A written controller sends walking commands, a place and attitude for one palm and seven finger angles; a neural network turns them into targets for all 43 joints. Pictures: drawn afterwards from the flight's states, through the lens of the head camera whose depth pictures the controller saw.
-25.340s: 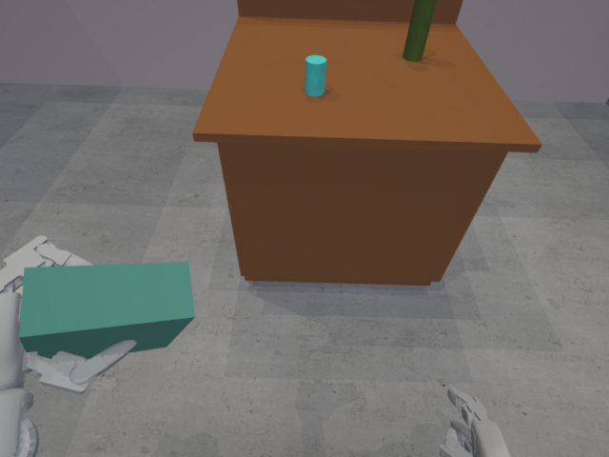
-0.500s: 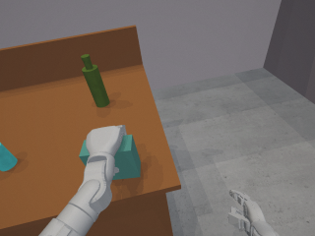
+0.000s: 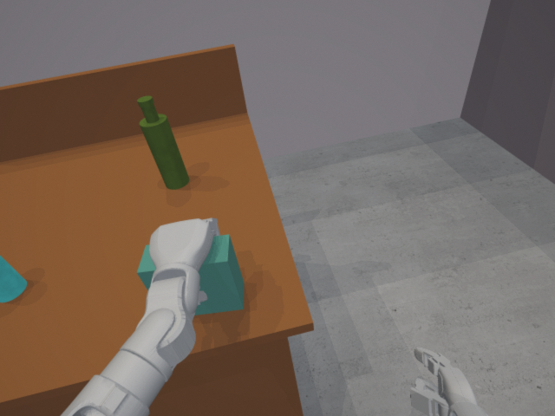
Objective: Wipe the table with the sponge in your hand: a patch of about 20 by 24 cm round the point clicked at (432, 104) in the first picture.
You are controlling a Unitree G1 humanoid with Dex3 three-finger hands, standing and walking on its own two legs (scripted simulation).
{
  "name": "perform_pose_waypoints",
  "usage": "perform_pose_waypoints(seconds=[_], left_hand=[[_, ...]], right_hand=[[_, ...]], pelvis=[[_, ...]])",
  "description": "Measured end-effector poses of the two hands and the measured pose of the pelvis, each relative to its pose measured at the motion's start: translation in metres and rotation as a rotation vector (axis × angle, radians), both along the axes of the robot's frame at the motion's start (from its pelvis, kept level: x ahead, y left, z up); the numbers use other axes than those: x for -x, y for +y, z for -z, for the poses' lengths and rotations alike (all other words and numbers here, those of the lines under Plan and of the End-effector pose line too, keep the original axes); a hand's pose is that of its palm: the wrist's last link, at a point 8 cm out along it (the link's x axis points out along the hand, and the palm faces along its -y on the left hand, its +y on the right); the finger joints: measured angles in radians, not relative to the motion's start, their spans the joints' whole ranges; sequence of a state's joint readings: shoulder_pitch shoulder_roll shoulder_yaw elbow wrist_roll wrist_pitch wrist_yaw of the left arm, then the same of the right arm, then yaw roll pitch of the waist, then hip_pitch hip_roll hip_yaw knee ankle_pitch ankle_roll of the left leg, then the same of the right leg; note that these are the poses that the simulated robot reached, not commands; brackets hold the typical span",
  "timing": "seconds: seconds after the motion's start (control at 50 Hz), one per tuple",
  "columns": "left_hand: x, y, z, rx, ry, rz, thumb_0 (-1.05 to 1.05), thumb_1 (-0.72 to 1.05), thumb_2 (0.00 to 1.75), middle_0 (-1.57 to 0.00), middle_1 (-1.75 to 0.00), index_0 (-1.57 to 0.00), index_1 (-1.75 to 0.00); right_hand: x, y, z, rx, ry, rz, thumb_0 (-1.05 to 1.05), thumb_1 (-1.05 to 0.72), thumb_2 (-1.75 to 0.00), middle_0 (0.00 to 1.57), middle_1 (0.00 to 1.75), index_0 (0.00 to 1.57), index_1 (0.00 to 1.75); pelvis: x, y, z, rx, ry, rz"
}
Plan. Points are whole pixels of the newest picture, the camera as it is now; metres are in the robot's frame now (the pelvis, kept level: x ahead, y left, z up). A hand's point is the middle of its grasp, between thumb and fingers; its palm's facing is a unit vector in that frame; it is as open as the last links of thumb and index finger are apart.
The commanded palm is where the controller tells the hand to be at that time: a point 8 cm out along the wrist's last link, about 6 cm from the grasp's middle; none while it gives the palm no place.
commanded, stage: slide across to the third lane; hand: left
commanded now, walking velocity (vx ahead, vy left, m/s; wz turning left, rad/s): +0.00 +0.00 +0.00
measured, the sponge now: (200, 286) +0.31 +0.19 +0.03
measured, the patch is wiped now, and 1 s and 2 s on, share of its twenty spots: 0.90 0.90 1.00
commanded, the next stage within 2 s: wipe forward along the third lane in 0.24 s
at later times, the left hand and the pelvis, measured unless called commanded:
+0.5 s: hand (196, 261) +0.32 +0.18 +0.08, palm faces +0.00 -0.05 -1.00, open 9.7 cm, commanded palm +0.31 +0.16 +0.12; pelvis +0.00 +0.00 +0.00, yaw +0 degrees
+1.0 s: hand (206, 237) +0.37 +0.18 +0.08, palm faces -0.06 -0.02 -1.00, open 9.8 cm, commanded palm +0.36 +0.18 +0.11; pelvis -0.02 -0.01 -0.01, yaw +0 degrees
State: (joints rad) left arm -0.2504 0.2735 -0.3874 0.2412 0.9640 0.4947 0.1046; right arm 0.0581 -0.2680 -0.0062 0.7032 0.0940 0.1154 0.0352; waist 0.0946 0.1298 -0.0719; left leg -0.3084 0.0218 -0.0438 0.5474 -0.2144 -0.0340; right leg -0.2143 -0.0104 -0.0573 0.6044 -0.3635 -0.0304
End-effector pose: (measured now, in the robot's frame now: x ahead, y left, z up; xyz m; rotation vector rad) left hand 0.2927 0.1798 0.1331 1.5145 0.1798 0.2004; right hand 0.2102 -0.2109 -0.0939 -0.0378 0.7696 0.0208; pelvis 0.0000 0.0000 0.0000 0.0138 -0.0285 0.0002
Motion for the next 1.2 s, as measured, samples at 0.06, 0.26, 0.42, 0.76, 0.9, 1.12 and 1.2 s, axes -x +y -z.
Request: perform_pose_waypoints(seconds=[0.06,0.26,0.42,0.76,0.9,1.12,1.2], left_hand=[[-0.001,-0.001,0.0,-0.003,0.001,-0.001,0.0,-0.5,1.08,-0.73,-1.42,-0.8,-1.34],[-0.003,0.0,0.0,0.001,0.009,-0.001,-0.01,-0.51,1.09,-0.74,-1.41,-0.81,-1.33],[-0.003,0.0,0.0,0.008,0.002,-0.001,-0.01,-0.51,1.09,-0.74,-1.41,-0.81,-1.33],[-0.038,-0.002,-0.001,-0.012,0.053,-0.022,-0.01,-0.58,1.14,-0.78,-1.38,-0.85,-1.3],[-0.053,-0.003,-0.002,-0.028,0.068,-0.02,0.0,-0.58,1.15,-0.79,-1.38,-0.85,-1.3],[-0.074,0.0,-0.003,-0.03,0.083,-0.023,0.01,-0.59,1.15,-0.8,-1.38,-0.86,-1.3],[-0.082,0.002,-0.004,-0.028,0.084,-0.029,0.01,-0.59,1.15,-0.79,-1.38,-0.85,-1.3]], right_hand=[[-0.002,0.002,0.0,-0.003,-0.003,-0.005,0.01,-0.91,-0.9,0.19,0.3,0.2,0.3],[-0.009,0.005,-0.003,0.0,-0.014,-0.018,0.01,-0.91,-0.9,0.19,0.3,0.2,0.3],[-0.009,0.004,-0.005,0.007,-0.014,-0.013,0.01,-0.91,-0.9,0.19,0.3,0.2,0.3],[0.036,-0.014,0.014,0.07,0.089,0.056,0.01,-0.9,-0.9,0.19,0.3,0.2,0.3],[0.071,-0.03,0.027,0.095,0.162,0.11,0.01,-0.9,-0.9,0.19,0.3,0.2,0.3],[0.116,-0.05,0.039,0.121,0.252,0.179,0.01,-0.91,-0.9,0.19,0.3,0.2,0.3],[0.127,-0.055,0.04,0.125,0.27,0.201,0.01,-0.91,-0.9,0.19,0.3,0.2,0.3]], pelvis=[[0.0,0.0,0.0,0.0,0.001,-0.002],[-0.001,-0.001,0.0,0.0,0.004,-0.006],[-0.001,0.0,0.001,0.001,0.003,-0.003],[0.012,-0.003,0.004,0.003,0.038,-0.005],[0.017,-0.005,0.006,0.005,0.054,-0.001],[0.023,-0.01,0.008,0.006,0.085,0.014],[0.023,-0.011,0.009,0.008,0.099,0.022]])
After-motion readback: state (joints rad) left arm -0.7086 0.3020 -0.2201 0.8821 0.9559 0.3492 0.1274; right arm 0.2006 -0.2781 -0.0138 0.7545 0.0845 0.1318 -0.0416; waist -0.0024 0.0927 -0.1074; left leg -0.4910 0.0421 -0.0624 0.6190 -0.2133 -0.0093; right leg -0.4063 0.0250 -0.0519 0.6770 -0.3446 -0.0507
